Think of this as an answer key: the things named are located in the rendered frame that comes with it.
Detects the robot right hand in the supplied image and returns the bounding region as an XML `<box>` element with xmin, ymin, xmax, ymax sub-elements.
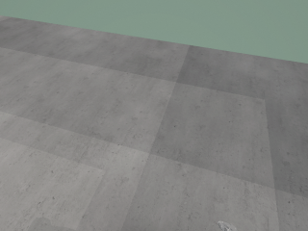
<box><xmin>218</xmin><ymin>220</ymin><xmax>237</xmax><ymax>231</ymax></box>

